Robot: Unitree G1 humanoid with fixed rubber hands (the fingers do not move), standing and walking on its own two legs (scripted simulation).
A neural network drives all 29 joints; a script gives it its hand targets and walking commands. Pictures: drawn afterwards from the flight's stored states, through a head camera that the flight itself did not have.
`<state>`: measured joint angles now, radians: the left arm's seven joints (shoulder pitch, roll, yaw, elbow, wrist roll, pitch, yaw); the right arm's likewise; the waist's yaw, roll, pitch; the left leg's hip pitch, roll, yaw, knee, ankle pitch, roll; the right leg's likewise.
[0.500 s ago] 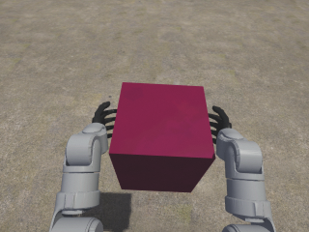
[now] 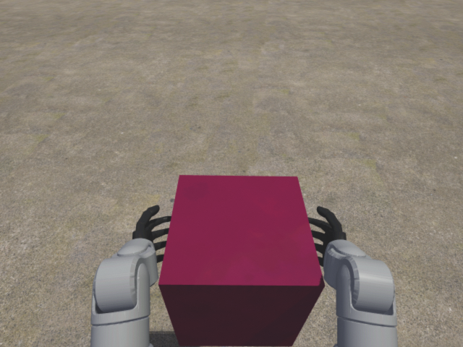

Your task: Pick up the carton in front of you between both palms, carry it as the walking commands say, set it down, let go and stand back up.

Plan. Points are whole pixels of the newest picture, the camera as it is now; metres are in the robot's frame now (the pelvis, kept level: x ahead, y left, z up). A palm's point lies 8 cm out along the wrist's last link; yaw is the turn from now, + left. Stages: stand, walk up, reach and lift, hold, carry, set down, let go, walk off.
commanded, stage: carry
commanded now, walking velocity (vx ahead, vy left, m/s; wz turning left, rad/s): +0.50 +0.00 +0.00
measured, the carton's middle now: (237, 263) +0.29 +0.01 +0.01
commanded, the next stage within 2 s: none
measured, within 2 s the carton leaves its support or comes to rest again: neither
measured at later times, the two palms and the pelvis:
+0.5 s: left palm (177, 132) +0.56 +0.15 +0.10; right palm (308, 135) +0.56 -0.15 +0.10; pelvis +0.31 +0.01 +0.00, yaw -1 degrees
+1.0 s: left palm (193, 76) +0.88 +0.16 +0.10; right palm (289, 76) +0.88 -0.14 +0.10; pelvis +0.62 +0.01 -0.01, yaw +1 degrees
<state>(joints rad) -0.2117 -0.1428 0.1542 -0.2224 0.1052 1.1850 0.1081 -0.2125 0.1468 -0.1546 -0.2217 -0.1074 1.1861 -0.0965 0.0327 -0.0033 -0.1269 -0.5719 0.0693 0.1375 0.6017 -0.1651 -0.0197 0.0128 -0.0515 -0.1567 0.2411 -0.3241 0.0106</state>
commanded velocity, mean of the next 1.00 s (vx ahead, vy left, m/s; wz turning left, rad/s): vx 0.50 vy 0.00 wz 0.00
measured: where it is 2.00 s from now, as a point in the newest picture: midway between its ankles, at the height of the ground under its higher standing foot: (236, 192)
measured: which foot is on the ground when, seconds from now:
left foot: up 0.00-0.06, down 0.08-0.58, up 0.60-1.00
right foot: down 0.00-0.08, up 0.10-0.54, down 0.56-1.00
